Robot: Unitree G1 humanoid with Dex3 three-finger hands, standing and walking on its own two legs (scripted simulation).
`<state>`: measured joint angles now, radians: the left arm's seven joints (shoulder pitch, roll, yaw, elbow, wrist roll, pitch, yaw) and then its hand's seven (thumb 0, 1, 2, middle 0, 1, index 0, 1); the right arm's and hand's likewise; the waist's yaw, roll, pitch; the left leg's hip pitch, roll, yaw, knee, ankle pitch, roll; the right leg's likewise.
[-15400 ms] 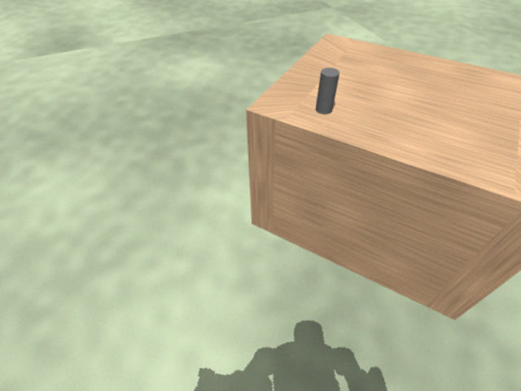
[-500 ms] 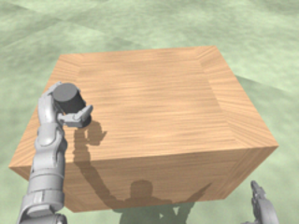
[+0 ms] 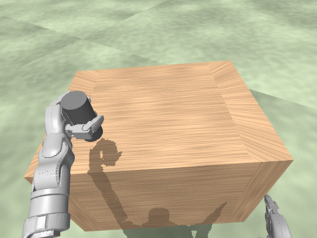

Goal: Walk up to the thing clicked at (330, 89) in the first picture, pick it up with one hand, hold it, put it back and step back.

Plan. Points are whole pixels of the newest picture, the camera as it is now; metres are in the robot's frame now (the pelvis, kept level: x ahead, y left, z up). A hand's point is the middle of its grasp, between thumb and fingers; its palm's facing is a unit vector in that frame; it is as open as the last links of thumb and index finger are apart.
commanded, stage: lift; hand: left
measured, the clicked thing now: (84, 118) +0.36 +0.19 +0.16
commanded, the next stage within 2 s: hold in 0.14 s
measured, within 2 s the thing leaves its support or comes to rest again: neither
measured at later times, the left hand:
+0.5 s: hand (81, 110) +0.36 +0.19 +0.19, palm faces +0.22 -0.97 +0.01, open 8.4 cm
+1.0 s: hand (82, 108) +0.36 +0.18 +0.20, palm faces +0.22 -0.98 +0.01, open 8.4 cm
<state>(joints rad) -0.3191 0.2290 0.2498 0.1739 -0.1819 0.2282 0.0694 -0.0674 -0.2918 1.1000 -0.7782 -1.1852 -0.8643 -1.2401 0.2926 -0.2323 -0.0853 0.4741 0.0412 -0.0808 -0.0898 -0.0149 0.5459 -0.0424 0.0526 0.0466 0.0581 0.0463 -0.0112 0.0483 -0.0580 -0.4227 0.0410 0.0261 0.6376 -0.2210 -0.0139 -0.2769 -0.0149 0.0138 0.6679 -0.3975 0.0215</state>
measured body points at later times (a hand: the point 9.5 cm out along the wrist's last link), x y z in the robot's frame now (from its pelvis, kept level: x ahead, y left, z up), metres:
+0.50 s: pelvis +0.01 +0.00 +0.01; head -0.02 -0.01 +0.46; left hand +0.34 +0.24 +0.19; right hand +0.18 -0.25 -0.06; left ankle +0.07 +0.13 -0.72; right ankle -0.03 -0.13 -0.72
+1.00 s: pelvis +0.01 +0.00 +0.01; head -0.01 -0.02 +0.46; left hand +0.34 +0.23 +0.20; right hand +0.18 -0.25 -0.07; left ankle +0.07 +0.13 -0.72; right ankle -0.03 -0.13 -0.72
